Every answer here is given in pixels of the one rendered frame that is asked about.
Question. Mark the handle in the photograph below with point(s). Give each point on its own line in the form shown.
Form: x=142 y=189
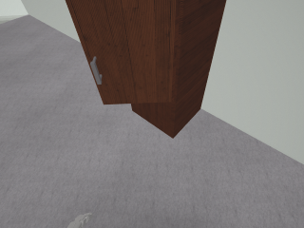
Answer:
x=97 y=75

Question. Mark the left robot hand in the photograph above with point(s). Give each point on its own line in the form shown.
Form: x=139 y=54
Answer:
x=81 y=221

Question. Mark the cupboard door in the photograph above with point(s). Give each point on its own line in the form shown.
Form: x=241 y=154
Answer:
x=133 y=42

